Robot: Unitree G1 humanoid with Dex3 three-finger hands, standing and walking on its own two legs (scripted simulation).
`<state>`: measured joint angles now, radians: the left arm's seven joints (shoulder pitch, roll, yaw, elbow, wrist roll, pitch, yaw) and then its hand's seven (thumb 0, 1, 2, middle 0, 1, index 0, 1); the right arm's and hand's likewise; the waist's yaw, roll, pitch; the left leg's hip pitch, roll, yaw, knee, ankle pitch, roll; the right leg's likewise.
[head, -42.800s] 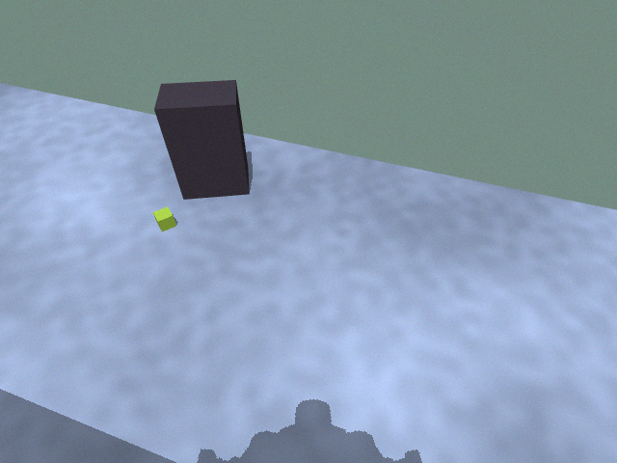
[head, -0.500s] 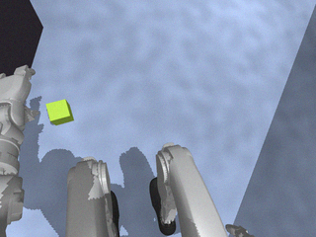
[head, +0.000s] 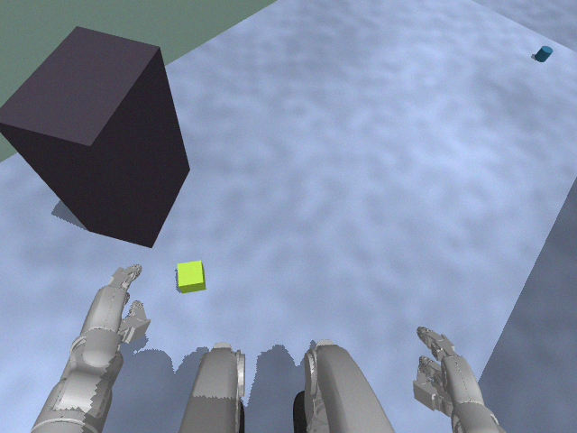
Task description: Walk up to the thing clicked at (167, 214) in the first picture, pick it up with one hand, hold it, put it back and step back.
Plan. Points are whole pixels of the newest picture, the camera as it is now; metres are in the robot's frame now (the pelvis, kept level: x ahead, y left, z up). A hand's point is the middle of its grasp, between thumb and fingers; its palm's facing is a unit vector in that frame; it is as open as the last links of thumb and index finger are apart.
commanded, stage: home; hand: left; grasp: from above
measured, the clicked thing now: (191, 277) +0.52 +0.22 -0.55
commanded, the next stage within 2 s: none
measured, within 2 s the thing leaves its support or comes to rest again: neither
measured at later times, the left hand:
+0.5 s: hand (102, 356) +0.22 +0.18 +0.08, palm faces +0.09 -0.97 -0.22, open 7.4 cm
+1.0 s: hand (104, 356) +0.22 +0.18 +0.08, palm faces +0.08 -0.98 -0.20, open 7.4 cm
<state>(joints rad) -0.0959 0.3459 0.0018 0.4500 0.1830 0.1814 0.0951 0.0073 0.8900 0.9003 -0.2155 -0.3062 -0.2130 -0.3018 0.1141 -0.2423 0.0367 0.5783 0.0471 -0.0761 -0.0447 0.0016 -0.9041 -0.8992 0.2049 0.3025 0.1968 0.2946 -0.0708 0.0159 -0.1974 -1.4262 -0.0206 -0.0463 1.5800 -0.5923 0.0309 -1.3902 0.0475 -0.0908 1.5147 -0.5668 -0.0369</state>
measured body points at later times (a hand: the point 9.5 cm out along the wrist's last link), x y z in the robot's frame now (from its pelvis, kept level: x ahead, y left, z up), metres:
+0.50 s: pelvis +0.06 +0.00 +0.13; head +0.09 +0.00 +0.58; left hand +0.22 +0.24 +0.09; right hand +0.21 -0.24 +0.06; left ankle +0.07 +0.10 -0.55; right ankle +0.07 -0.10 -0.55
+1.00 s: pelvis +0.07 -0.01 +0.13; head +0.09 +0.00 +0.58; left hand +0.22 +0.23 +0.10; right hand +0.24 -0.24 +0.07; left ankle +0.07 +0.10 -0.55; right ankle +0.07 -0.10 -0.55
